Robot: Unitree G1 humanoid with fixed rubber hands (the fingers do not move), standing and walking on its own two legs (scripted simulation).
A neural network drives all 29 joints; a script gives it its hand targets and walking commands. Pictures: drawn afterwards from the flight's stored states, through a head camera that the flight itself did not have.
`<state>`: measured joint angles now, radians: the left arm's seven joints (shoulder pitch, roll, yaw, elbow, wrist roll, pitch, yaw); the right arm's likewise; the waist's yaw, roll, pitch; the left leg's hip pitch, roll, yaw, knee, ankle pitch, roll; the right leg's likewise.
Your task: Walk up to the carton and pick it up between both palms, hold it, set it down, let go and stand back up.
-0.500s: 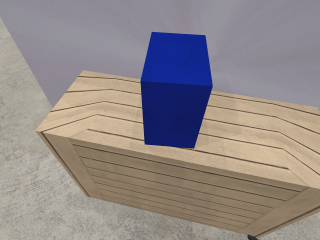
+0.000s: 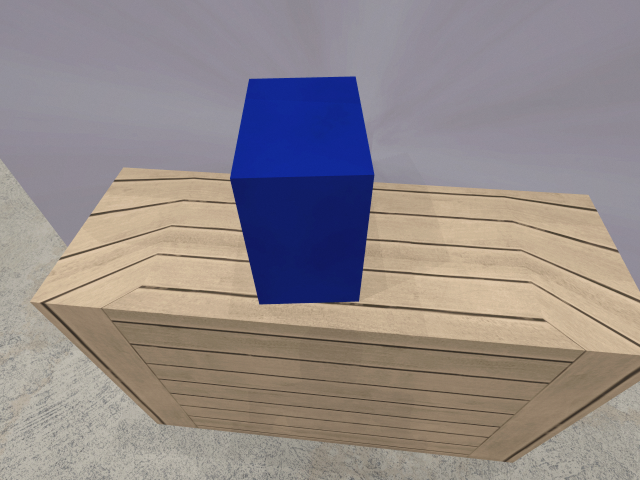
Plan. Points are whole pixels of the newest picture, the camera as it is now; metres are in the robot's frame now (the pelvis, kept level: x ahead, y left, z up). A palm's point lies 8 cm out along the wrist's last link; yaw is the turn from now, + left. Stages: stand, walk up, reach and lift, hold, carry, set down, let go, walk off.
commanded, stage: walk up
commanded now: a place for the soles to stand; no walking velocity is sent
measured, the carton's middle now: (305, 194) +0.53 +0.05 +0.05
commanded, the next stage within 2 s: reach and lift in 1.00 s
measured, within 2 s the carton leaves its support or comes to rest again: neither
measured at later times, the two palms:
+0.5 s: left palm out of the picture +0.14 +0.25 -0.13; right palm out of the picture +0.06 -0.25 -0.14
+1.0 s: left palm out of the picture +0.10 +0.26 -0.12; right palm out of the picture +0.02 -0.26 -0.14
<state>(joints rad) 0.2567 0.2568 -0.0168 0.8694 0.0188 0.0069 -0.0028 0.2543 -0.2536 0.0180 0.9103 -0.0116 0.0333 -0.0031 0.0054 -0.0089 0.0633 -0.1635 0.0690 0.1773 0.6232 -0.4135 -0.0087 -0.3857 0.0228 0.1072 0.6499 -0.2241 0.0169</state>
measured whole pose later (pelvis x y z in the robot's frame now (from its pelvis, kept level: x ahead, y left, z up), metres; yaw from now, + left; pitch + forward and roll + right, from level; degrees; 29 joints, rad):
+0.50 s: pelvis +0.03 +0.01 -0.01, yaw -6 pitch -2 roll +1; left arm 0.22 0.25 -0.03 0.85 0.02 0.01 0.02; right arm 0.24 -0.26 0.03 0.89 -0.01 0.05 0.00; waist -0.01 -0.02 0.08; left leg -0.12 0.07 0.23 0.66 -0.50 -0.02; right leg -0.41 0.07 0.17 0.75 -0.30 0.01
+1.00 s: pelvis +0.02 +0.01 -0.01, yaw -9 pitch -3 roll +2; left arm 0.28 0.27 -0.04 0.87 0.00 0.02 0.03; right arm 0.28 -0.28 0.03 0.90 -0.01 0.06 0.00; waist 0.00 -0.02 0.09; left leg -0.10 0.06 0.27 0.64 -0.48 -0.01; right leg -0.42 0.08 0.21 0.75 -0.27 0.01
